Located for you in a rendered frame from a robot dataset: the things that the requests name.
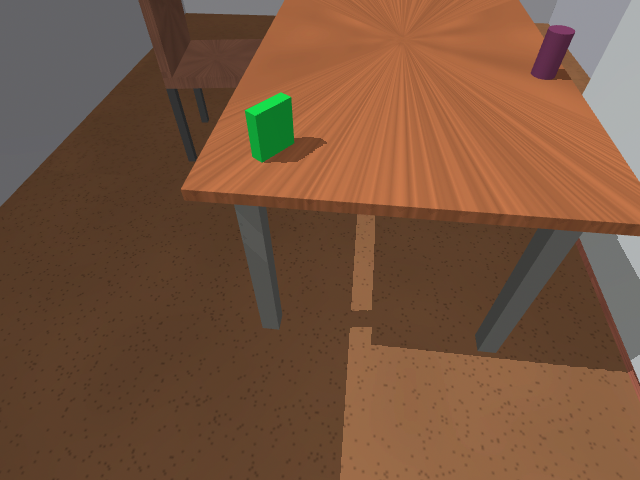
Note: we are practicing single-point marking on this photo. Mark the table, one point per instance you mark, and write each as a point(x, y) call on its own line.
point(422, 109)

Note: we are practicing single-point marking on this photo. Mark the chair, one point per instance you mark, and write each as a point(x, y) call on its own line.
point(197, 64)

